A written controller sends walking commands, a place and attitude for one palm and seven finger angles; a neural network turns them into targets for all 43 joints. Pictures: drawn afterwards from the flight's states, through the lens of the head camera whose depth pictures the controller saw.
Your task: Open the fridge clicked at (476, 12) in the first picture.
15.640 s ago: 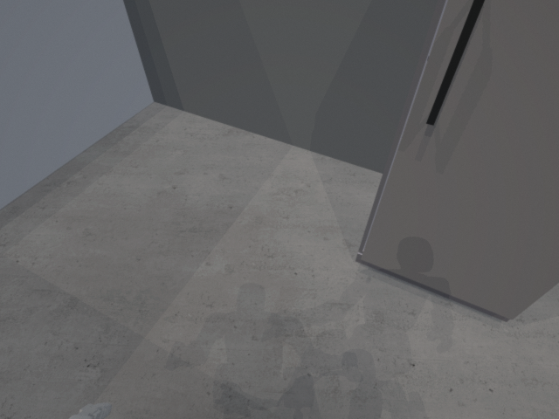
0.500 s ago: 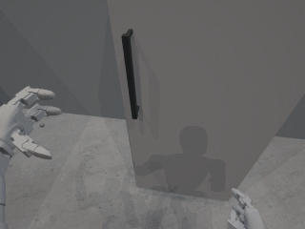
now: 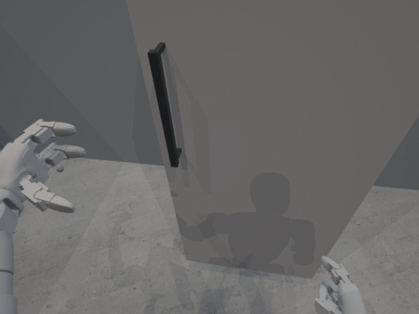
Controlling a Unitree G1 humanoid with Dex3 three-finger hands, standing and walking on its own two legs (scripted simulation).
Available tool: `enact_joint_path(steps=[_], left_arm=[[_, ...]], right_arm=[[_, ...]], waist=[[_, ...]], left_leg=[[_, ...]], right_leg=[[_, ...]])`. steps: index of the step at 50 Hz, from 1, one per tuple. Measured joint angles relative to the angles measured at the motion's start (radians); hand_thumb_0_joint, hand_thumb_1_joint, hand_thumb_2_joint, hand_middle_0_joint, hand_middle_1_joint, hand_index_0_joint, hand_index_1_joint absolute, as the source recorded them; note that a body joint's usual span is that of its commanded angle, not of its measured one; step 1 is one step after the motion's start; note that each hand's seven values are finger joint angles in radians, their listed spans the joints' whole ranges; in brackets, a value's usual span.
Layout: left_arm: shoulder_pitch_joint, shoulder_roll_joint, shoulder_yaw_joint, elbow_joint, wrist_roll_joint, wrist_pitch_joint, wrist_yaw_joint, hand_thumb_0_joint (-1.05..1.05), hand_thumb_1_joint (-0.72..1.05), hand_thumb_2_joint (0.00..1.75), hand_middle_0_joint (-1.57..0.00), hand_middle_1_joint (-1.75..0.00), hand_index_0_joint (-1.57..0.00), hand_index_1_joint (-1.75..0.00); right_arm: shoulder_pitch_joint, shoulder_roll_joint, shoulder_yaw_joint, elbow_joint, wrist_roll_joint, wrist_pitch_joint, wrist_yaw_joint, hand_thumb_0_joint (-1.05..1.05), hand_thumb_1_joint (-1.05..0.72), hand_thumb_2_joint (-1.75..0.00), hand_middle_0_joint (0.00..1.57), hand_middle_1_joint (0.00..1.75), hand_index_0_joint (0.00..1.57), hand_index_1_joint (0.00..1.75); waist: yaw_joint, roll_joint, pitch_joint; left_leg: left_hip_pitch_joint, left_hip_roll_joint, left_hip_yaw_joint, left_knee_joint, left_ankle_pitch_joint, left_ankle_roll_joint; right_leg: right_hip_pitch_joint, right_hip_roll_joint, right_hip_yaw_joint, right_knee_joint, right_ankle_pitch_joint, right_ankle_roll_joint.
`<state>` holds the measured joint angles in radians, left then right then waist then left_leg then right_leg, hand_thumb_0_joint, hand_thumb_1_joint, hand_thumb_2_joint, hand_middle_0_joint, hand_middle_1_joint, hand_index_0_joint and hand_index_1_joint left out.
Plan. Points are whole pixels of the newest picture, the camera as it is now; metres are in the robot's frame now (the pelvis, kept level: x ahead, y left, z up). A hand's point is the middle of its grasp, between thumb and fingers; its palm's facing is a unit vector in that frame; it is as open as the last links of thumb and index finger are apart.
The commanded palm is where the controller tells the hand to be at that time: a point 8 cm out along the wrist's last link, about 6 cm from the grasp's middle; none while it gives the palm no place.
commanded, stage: move the hooked fingers beside the handle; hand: left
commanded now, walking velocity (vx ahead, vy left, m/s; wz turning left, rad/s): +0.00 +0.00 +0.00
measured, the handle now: (168, 113) +0.48 +0.14 +0.16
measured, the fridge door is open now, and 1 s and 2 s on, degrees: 0 0 0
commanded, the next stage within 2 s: none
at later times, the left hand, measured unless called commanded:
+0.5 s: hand (88, 150) +0.33 +0.25 +0.18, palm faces -0.02 -1.00 -0.07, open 14.0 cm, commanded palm +0.31 +0.30 +0.18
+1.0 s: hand (116, 134) +0.38 +0.22 +0.18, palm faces -0.02 -1.00 -0.04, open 14.0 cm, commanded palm +0.36 +0.27 +0.18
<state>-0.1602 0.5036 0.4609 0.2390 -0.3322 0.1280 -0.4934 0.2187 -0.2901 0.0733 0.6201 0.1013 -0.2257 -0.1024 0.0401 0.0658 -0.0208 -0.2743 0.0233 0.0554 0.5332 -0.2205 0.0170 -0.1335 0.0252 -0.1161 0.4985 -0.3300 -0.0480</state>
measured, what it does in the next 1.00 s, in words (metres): stands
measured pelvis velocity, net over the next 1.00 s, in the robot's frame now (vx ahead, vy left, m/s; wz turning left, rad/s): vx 0.01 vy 0.01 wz -0.01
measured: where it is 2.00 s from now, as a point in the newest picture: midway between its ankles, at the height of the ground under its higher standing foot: outside the picture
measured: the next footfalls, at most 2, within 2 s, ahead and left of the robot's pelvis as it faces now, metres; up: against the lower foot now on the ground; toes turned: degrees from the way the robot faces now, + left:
none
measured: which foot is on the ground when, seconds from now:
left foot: down 0.00-1.00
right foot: down 0.00-1.00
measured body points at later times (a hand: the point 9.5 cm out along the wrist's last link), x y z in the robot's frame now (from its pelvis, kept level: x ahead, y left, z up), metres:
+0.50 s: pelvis +0.00 +0.01 +0.00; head -0.01 -0.01 +0.45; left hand +0.33 +0.30 +0.19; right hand +0.18 -0.23 -0.08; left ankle +0.04 +0.11 -0.73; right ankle -0.03 -0.08 -0.73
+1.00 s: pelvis +0.01 +0.01 +0.00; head +0.00 -0.01 +0.45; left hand +0.38 +0.27 +0.18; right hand +0.16 -0.24 -0.09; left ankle +0.04 +0.11 -0.73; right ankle -0.03 -0.08 -0.73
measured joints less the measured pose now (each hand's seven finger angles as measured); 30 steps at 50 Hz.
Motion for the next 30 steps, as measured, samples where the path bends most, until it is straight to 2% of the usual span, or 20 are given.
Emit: enact_joint_path(steps=[6, 15, 23, 30], left_arm=[[-0.029, -0.011, -0.017, 0.004, 0.001, -0.018, 0.007, -0.02, -0.5, 0.3, -0.3, -1.2, -0.3, -1.2], [-0.026, -0.025, -0.026, -0.006, 0.003, 0.008, 0.04, -0.02, -0.5, 0.3, -0.3, -1.2, -0.3, -1.2], [-0.113, -0.053, -0.084, 0.038, 0.031, -0.007, 0.078, -0.02, -0.5, 0.3, -0.3, -1.2, -0.3, -1.2], [-0.174, -0.06, -0.112, 0.097, 0.044, 0.002, 0.106, -0.02, -0.5, 0.3, -0.3, -1.2, -0.3, -1.2]], right_arm=[[0.006, 0.0, -0.005, 0.0, -0.001, 0.005, -0.002, 0.01, -0.91, -0.9, 0.2, 0.3, 0.2, 0.3], [0.015, 0.007, -0.006, -0.012, 0.0, 0.02, 0.004, 0.01, -0.91, -0.9, 0.2, 0.3, 0.2, 0.3], [0.01, 0.013, -0.001, 0.004, -0.001, 0.029, -0.008, 0.01, -0.91, -0.9, 0.2, 0.3, 0.2, 0.3], [0.005, 0.023, 0.006, 0.004, -0.003, 0.045, -0.002, 0.01, -0.91, -0.9, 0.2, 0.3, 0.2, 0.3]], waist=[[-0.009, -0.007, -0.002], [-0.019, -0.007, -0.012], [-0.015, -0.01, 0.007], [-0.028, -0.014, 0.003]], left_leg=[[0.002, -0.003, 0.005, -0.007, -0.001, 0.001], [0.001, -0.006, 0.016, -0.01, -0.006, 0.006], [-0.003, -0.015, 0.006, -0.014, 0.002, 0.012], [-0.002, -0.017, 0.014, -0.026, 0.007, 0.015]], right_leg=[[-0.003, -0.003, 0.005, 0.0, -0.003, 0.001], [-0.009, -0.007, 0.016, 0.001, -0.006, 0.005], [-0.007, -0.014, 0.006, -0.005, 0.0, 0.009], [-0.013, -0.017, 0.014, -0.01, 0.005, 0.012]])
